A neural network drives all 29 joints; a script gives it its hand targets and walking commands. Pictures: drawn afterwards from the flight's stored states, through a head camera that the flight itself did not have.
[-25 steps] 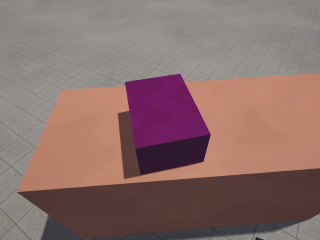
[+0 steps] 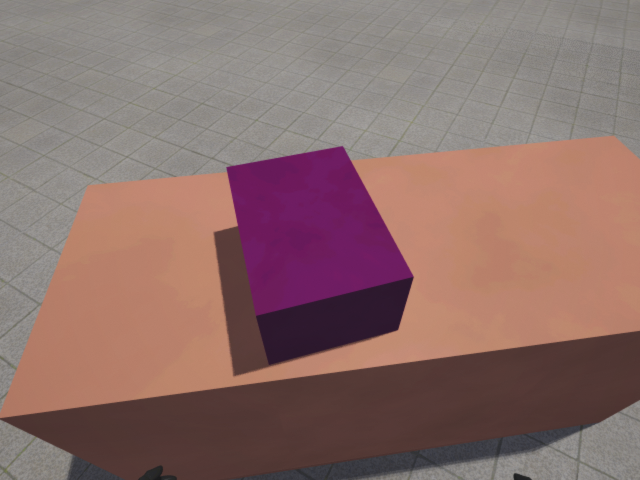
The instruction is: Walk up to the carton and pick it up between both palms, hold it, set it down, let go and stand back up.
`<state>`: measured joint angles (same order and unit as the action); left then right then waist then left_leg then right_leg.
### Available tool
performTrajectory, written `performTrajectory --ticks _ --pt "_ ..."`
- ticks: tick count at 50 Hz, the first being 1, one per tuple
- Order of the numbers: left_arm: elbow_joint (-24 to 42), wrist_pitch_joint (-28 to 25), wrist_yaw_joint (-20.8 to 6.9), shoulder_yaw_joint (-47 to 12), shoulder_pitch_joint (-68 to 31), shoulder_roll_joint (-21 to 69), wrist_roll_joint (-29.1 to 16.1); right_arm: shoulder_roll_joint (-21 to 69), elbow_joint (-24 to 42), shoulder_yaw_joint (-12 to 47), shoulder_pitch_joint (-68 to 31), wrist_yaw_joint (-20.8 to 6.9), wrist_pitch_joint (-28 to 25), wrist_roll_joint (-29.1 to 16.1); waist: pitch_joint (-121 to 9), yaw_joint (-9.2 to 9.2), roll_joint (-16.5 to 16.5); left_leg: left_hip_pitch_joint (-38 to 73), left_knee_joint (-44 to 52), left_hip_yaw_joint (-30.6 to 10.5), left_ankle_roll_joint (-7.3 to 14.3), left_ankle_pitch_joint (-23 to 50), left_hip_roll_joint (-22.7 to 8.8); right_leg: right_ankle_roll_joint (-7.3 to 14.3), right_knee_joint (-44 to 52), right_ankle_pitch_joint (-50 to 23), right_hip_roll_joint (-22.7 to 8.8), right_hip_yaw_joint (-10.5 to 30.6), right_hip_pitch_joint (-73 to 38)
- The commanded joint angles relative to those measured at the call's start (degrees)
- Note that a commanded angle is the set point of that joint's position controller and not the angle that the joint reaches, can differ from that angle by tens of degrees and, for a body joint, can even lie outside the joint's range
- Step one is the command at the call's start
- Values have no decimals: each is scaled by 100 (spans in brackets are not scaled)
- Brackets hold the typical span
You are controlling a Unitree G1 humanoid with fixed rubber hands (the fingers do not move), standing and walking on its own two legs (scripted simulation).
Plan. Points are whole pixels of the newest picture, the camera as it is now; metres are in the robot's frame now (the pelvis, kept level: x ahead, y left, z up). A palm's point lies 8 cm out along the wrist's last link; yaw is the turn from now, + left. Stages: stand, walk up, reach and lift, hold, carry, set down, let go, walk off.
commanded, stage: walk up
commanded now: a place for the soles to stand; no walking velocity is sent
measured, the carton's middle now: (309, 245) +0.49 +0.02 -0.04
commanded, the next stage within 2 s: reach and lift in 0.66 s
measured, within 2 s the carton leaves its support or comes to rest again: neither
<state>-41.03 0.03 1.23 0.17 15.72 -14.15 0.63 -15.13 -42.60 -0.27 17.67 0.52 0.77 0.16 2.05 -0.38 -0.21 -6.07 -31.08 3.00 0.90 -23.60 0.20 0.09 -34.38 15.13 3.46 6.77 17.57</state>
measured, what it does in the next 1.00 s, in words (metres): stands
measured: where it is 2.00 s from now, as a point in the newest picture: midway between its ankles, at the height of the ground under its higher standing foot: outside the picture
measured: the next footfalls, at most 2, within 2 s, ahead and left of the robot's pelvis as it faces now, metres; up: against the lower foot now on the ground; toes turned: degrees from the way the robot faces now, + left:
none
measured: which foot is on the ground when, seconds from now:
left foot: down 0.00-1.00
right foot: down 0.00-1.00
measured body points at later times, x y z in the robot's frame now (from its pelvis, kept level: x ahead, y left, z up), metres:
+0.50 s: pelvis +0.00 +0.01 +0.00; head +0.02 +0.00 +0.45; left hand +0.13 +0.26 -0.12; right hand +0.06 -0.26 -0.13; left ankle -0.07 +0.11 -0.73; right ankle +0.04 -0.12 -0.73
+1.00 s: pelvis -0.03 +0.00 -0.01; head +0.02 -0.01 +0.43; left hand +0.17 +0.24 -0.10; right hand +0.15 -0.27 -0.12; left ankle -0.07 +0.11 -0.73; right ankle +0.03 -0.12 -0.73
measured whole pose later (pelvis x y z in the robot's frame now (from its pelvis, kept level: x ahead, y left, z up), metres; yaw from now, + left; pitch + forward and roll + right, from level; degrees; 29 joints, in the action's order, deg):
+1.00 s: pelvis -0.03 +0.00 -0.01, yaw +2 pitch -3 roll -1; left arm -29.4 18.1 0.3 2.6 0.4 -11.3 3.5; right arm -15.9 -47.6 -5.1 3.7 -1.8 -12.5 -0.3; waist 10.2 -0.9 2.3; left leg -11.8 -40.8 0.7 0.1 -26.0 -1.2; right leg 0.6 -38.1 14.8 4.0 3.5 20.2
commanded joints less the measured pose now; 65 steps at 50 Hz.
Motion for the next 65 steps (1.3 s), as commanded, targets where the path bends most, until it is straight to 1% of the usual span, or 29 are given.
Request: performTrajectory --ticks 1,4,6,11,15,20,23,29,31,33,34,35,36,37,38,40,41,42,44,46,50,51,54,55,57,58,62,64,65 --pt "456 -64 42 228 78 -819 0 -883 420 -213 225 30 -32 6 -21 6 29 -358 583 -440 217 1997 -701 253 303 -2352 -543 578 -373" --pt "457 -49 50 236 -32 -855 3 -891 427 -215 255 37 -20 2 -77 -33 -5 -282 619 -432 215 2083 -737 246 272 -2350 -514 551 -373" --pt "451 -50 52 236 -38 -821 3 -933 470 -236 146 37 -18 3 -87 16 160 -315 636 -384 229 1983 -734 216 261 -2319 -485 533 -388" --pt "424 -43 62 244 -77 -843 14 -944 460 -243 221 43 3 16 -139 -15 -52 -117 541 -309 247 2168 -785 258 198 -2475 -493 599 -354" --pt "406 -27 63 237 -113 -796 29 -971 487 -260 250 52 18 -3 -164 -31 -40 -49 555 -245 239 2386 -819 207 122 -2463 -417 511 -306" --pt "392 -8 59 272 -123 -852 35 -983 546 -259 206 37 57 26 -136 -10 -18 -162 546 -192 294 1776 -833 261 121 -2237 -432 701 -330" --pt "391 -14 60 271 -190 -895 25 -1020 526 -257 201 35 61 26 -92 -40 -70 -130 575 -186 309 1907 -865 224 72 -2309 -408 649 -251" --pt "365 -17 56 265 -143 -885 19 -1033 523 -262 247 35 85 26 -32 -49 10 -54 551 -128 314 1950 -851 222 39 -2256 -383 716 -161" --pt "362 -10 54 250 -123 -842 15 -1076 523 -283 216 38 93 24 26 -50 180 -10 572 -91 343 2083 -907 203 -1 -2245 -362 665 -106" --pt "375 -8 55 270 -151 -890 17 -1065 541 -273 237 28 107 18 27 -60 46 -141 542 -71 356 1892 -905 201 19 -2165 -351 697 -159" --pt "552 896 123 95 -2636 -864 -241 -796 295 -630 -2591 -330 -953 430 -163 287 564 -1924 23 -63 -209 1737 -527 488 -515 -504 -221 -726 425" --pt "522 1302 252 82 -1956 -570 -131 -1123 -3 -690 -1662 -553 -1135 474 324 273 506 -1842 69 -179 -251 1532 -590 575 -467 -419 -225 -806 341" --pt "847 1487 270 159 -2052 -601 -65 -1257 49 -799 -1617 -616 -1212 411 87 193 443 -1585 -13 -236 -314 1686 -636 563 -448 -595 -236 -878 361" --pt "830 1635 225 142 -1984 -529 -6 -1216 -86 -767 -1419 -588 -1221 339 -70 92 357 -1211 -285 -183 -388 1942 -649 613 -351 -916 -273 -872 335" --pt "1023 1737 133 163 -1955 -511 23 -1215 -103 -814 -1265 -514 -1275 301 -389 -30 221 -714 -565 -155 -458 2437 -648 605 -256 -1409 -285 -864 408" --pt "1416 1861 -55 312 -1670 -617 130 -1222 -205 -809 -946 -344 -1444 155 -1007 -38 26 -91 -894 -81 -533 3373 -541 498 -173 -2723 -262 -814 24" --pt "1488 1883 -113 347 -1595 -588 166 -1194 -317 -855 -875 -276 -1516 101 -1230 -124 -119 -9 -978 -96 -546 3554 -490 450 -172 -3203 -249 -808 -44" --pt "1524 1892 -169 413 -1440 -600 203 -1172 -303 -818 -729 -231 -1550 53 -1331 -132 -266 -6 -912 -83 -481 3340 -411 407 -127 -3403 -247 -770 -224" --pt "1672 1827 -145 498 -1265 -545 306 -1074 -299 -776 -587 -184 -1533 -38 -1523 -161 -313 -37 -655 -110 -378 3040 -304 349 -43 -3342 -209 -742 -608" --pt "1682 1778 -70 538 -1318 -503 377 -912 -351 -675 -605 -188 -1390 -97 -1229 -187 -161 -119 -259 -66 -307 2541 -221 326 240 -2867 -188 -659 -846" --pt "1750 1497 64 519 -1511 -435 280 -618 -68 -532 -696 -231 -1275 -113 -852 -155 -43 -787 236 61 -186 1686 -159 252 446 -1999 -228 -467 -1304" --pt "1713 1418 86 506 -1527 -407 250 -544 11 -510 -709 -237 -1291 -61 -748 -167 -105 -914 348 83 -149 1513 -157 216 515 -1897 -276 -399 -1321" --pt "1579 1256 136 501 -1769 -485 154 -330 219 -492 -854 -232 -1275 59 -310 -126 -74 -1417 672 178 -12 693 -172 156 664 -1024 -349 -293 -1426" --pt "1732 1174 163 469 -1848 -533 114 -260 409 -508 -903 -228 -1315 69 -298 -91 88 -1623 718 202 15 542 -184 147 629 -826 -354 -271 -1525" --pt "1848 985 227 468 -1916 -608 41 -123 611 -493 -887 -226 -1374 80 -368 -35 151 -1938 792 242 90 352 -246 115 618 -471 -386 -197 -1722" --pt "1776 938 241 439 -1869 -578 32 -108 610 -515 -868 -225 -1382 107 -286 -67 176 -2042 864 240 111 229 -276 104 632 -325 -372 -196 -1789" --pt "1780 699 281 386 -1652 -490 -11 -152 795 -501 -723 -241 -1409 75 -359 -56 402 -2506 1154 218 227 -56 -391 89 467 -347 -218 -297 -2417" --pt "1601 615 238 448 -1471 -481 -70 -144 936 -453 -634 -228 -1395 48 -306 -13 149 -2598 1171 292 241 77 -346 71 588 -162 -252 -203 -2586" --pt "1558 572 223 516 -1472 -555 -82 -121 1082 -410 -643 -219 -1397 43 -291 62 38 -2673 1177 306 270 25 -335 19 660 85 -289 -126 -2676"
